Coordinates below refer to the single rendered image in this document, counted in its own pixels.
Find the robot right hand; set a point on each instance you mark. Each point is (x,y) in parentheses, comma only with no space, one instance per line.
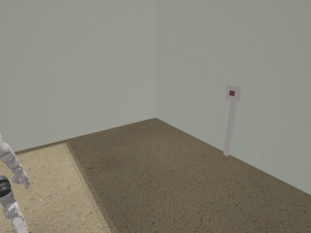
(23,179)

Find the robot right shin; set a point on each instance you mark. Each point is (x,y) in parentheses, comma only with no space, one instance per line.
(18,222)

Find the right robot forearm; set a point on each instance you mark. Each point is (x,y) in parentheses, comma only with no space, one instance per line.
(12,162)

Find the panel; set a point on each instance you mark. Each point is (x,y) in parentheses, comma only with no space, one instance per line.
(231,115)

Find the right robot upper arm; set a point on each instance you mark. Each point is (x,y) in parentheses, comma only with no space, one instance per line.
(3,149)

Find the right robot thigh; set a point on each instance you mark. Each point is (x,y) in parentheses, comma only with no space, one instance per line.
(7,198)

